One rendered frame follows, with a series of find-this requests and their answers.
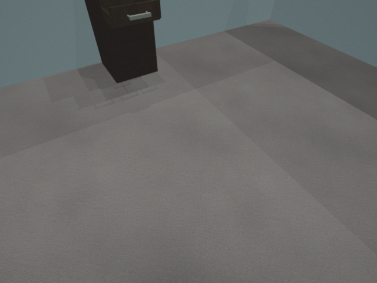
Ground cabinet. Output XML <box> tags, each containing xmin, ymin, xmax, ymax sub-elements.
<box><xmin>85</xmin><ymin>0</ymin><xmax>158</xmax><ymax>83</ymax></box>

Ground drawer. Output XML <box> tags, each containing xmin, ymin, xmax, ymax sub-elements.
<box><xmin>99</xmin><ymin>0</ymin><xmax>161</xmax><ymax>29</ymax></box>

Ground handle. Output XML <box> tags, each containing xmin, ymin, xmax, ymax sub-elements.
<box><xmin>122</xmin><ymin>23</ymin><xmax>142</xmax><ymax>30</ymax></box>
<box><xmin>127</xmin><ymin>11</ymin><xmax>151</xmax><ymax>21</ymax></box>

